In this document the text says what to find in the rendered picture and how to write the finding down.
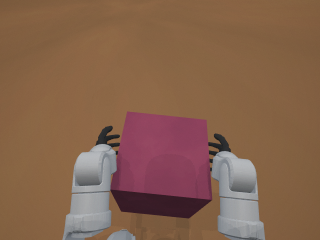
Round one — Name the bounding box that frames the carton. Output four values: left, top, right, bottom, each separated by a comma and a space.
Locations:
110, 111, 213, 219

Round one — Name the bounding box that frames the robot left thigh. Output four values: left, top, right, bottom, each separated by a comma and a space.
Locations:
107, 230, 136, 240

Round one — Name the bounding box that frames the right robot forearm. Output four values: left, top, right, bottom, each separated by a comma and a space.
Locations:
211, 151, 265, 240

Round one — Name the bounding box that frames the right robot hand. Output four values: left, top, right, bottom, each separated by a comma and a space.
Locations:
208, 133, 231, 171

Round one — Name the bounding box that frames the left robot forearm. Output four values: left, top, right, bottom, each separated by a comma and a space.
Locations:
62, 144, 117, 240

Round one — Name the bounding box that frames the left robot hand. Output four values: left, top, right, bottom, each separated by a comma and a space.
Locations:
96, 126, 120, 155

